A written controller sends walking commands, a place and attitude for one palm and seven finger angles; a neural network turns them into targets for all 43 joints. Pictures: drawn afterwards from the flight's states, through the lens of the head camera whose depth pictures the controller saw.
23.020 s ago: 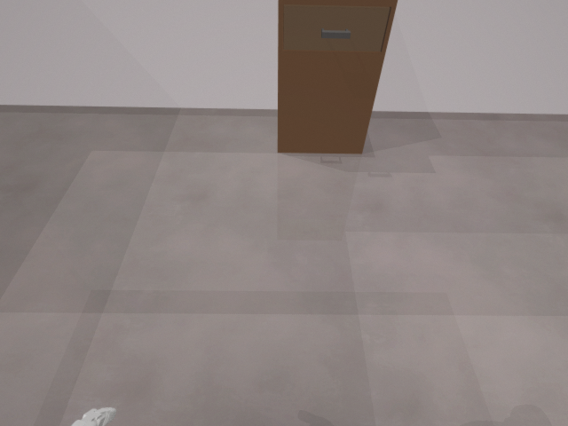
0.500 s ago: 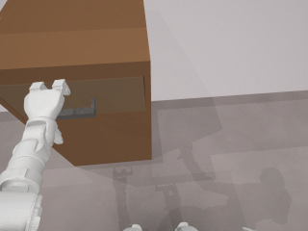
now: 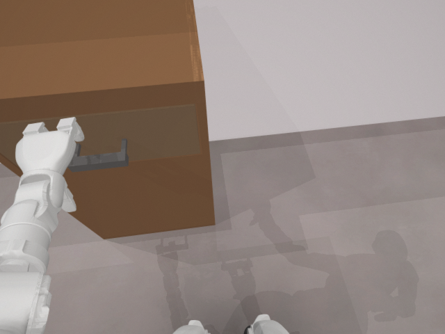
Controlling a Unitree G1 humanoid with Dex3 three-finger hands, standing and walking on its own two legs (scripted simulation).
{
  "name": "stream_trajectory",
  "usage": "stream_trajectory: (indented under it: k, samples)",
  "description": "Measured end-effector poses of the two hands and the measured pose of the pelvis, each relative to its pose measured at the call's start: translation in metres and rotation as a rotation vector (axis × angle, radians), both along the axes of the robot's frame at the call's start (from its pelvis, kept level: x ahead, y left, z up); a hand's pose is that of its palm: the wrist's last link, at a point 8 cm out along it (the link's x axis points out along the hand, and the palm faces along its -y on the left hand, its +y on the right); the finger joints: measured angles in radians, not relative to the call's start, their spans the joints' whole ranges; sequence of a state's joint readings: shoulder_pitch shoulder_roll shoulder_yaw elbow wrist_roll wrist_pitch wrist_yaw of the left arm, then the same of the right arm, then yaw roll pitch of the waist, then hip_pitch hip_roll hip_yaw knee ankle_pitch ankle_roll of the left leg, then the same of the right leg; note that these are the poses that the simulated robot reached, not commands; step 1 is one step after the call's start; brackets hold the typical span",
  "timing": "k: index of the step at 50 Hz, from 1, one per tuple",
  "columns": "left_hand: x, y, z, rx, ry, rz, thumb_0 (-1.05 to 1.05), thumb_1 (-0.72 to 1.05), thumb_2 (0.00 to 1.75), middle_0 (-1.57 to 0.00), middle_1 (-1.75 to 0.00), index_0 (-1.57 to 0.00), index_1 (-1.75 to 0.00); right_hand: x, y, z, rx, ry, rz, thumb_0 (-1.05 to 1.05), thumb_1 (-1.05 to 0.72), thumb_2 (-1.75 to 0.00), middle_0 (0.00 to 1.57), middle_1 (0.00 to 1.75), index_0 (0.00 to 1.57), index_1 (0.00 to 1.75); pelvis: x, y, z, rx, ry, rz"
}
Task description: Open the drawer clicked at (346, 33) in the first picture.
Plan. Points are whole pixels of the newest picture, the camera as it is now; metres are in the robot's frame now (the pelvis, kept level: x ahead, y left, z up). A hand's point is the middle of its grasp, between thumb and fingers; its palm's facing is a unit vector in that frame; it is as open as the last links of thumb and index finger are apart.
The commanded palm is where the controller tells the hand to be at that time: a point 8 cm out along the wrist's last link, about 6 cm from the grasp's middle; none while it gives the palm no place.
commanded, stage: re-aim the fingers above the handle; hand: left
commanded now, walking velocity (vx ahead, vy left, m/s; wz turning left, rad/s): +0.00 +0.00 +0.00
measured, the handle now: (100, 153) +0.49 +0.29 -0.05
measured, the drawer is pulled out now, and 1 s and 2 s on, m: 0.00 0.00 0.00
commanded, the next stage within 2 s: lower the fingers behind the handle in 1.32 s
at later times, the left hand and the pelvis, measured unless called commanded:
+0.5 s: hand (65, 170) +0.41 +0.32 +0.01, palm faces -0.13 -0.02 -0.99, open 13.8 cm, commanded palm +0.40 +0.30 +0.07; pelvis +0.01 +0.00 +0.00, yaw +0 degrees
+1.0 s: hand (65, 172) +0.41 +0.32 +0.01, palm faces -0.12 -0.02 -0.99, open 13.8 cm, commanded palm +0.40 +0.31 +0.07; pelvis +0.01 +0.00 +0.00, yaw +1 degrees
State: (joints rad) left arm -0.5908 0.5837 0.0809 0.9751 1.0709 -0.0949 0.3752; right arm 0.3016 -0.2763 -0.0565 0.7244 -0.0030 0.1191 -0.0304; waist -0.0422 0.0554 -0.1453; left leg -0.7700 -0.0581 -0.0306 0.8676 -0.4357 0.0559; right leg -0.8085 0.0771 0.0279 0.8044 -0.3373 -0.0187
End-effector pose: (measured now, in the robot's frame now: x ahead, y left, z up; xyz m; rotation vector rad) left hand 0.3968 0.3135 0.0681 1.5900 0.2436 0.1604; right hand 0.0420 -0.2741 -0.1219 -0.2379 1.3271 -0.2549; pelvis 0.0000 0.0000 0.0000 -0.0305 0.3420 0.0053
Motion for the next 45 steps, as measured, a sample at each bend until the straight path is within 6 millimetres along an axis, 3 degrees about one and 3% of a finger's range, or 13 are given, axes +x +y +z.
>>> stream_trajectory:
  k: [10, 15, 21, 26, 32, 37, 45]
  samples:
    - [0.013, -0.033, 0.003, -0.074, -0.033, -0.136, 0.0, -0.49, 0.3, -0.32, -1.2, -0.32, -1.2, 0.018, 0.005, 0.009, -0.016, -0.063, 0.023, 0.0, -0.91, -0.89, 0.2, 0.3, 0.21, 0.3, 0.002, 0.0, 0.002, -0.001, -0.012, 0.008]
    - [0.019, -0.018, 0.005, -0.024, -0.057, -0.068, 0.0, -0.49, 0.3, -0.32, -1.2, -0.32, -1.2, 0.021, 0.005, 0.003, -0.002, -0.059, 0.03, 0.0, -0.91, -0.89, 0.2, 0.3, 0.21, 0.3, 0.002, 0.001, -0.001, 0.0, 0.006, -0.006]
    - [0.006, 0.006, 0.0, -0.001, 0.034, 0.016, 0.0, -0.48, 0.3, -0.32, -1.2, -0.31, -1.2, 0.019, 0.009, 0.0, 0.017, -0.031, 0.017, 0.0, -0.91, -0.89, 0.2, 0.29, 0.21, 0.3, 0.007, 0.002, 0.002, 0.0, 0.009, -0.009]
    - [0.001, -0.005, -0.007, -0.055, 0.063, -0.067, 0.0, -0.48, 0.3, -0.32, -1.2, -0.31, -1.2, 0.021, 0.01, 0.006, -0.003, -0.02, 0.021, 0.0, -0.91, -0.89, 0.2, 0.3, 0.21, 0.3, 0.011, 0.003, 0.005, -0.006, -0.003, 0.012]
    - [0.013, -0.024, 0.001, -0.074, -0.064, -0.161, 0.0, -0.49, 0.3, -0.32, -1.2, -0.32, -1.2, 0.029, 0.007, 0.006, -0.024, -0.032, 0.039, 0.0, -0.91, -0.89, 0.2, 0.3, 0.21, 0.3, 0.012, 0.003, 0.0, -0.01, 0.003, 0.019]
    - [0.018, -0.014, 0.008, -0.03, -0.102, -0.081, 0.0, -0.48, 0.3, -0.32, -1.2, -0.33, -1.21, 0.032, 0.007, 0.001, 0.001, -0.041, 0.037, 0.0, -0.91, -0.89, 0.2, 0.29, 0.21, 0.3, 0.01, 0.004, -0.002, -0.006, 0.01, -0.004]
    - [-0.004, 0.007, -0.003, -0.03, 0.073, 0.027, 0.0, -0.48, 0.3, -0.32, -1.2, -0.33, -1.21, 0.032, 0.015, 0.006, 0.026, -0.056, 0.019, 0.0, -0.91, -0.89, 0.2, 0.3, 0.21, 0.3, 0.01, 0.004, 0.007, 0.0, -0.015, -0.008]
